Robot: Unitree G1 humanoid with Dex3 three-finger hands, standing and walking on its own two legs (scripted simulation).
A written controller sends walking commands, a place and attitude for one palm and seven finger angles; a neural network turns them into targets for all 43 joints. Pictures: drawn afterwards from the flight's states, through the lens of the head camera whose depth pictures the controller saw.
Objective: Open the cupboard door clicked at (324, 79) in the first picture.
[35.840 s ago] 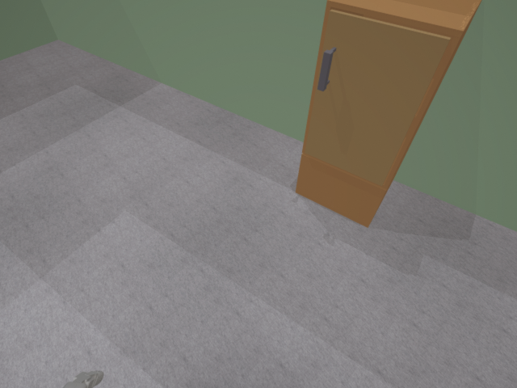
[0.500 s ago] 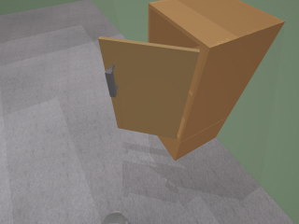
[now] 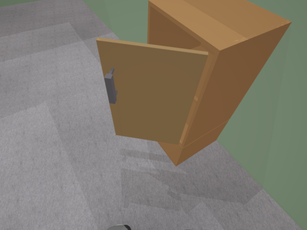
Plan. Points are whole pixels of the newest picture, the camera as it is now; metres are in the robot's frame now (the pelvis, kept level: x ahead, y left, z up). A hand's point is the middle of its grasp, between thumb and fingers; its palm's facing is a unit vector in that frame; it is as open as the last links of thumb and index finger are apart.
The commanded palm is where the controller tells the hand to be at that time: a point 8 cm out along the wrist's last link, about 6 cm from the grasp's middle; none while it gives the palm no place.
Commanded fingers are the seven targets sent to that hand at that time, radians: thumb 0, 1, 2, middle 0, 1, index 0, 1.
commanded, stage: come to a stop and stand still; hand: left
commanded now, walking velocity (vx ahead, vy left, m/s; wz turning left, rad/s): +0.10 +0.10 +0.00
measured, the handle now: (112, 85) +0.60 +0.20 -0.04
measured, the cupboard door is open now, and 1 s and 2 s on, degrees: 48 48 48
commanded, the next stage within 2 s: look again from close up in 1.58 s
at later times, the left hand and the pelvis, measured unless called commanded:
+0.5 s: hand out of the picture +0.02 +0.16 -0.18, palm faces +0.03 -0.98 -0.20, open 7.3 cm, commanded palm none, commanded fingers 0.00 0.90 0.90 -0.20 -0.30 -0.20 -0.30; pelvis +0.01 -0.02 +0.00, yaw +1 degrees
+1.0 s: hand out of the picture +0.05 +0.16 -0.17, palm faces +0.00 -0.97 -0.25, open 7.4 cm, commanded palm none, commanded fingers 0.00 0.90 0.90 -0.20 -0.30 -0.20 -0.30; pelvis +0.02 -0.03 +0.00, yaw +0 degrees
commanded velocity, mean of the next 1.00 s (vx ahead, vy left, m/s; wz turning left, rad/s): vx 0.02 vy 0.04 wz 0.00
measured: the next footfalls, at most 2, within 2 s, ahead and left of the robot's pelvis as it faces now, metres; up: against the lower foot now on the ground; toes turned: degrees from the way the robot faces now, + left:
right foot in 0.08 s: +0.01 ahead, -0.17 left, +0.00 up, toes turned -1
left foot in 0.32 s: +0.04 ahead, +0.08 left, +0.00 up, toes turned +2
